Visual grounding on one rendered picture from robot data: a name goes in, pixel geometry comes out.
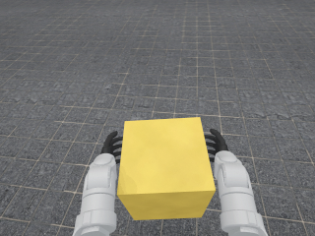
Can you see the carton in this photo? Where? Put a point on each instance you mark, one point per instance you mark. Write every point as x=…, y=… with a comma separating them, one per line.
x=165, y=170

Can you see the robot left forearm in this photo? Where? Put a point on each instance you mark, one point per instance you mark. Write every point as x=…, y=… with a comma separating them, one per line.
x=97, y=216

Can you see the robot left hand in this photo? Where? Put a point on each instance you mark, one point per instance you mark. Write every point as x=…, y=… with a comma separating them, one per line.
x=109, y=147

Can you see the robot right hand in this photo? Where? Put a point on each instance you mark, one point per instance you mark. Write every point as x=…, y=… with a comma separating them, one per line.
x=219, y=144

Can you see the robot right forearm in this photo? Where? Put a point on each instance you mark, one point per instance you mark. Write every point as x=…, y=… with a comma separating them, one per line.
x=239, y=216

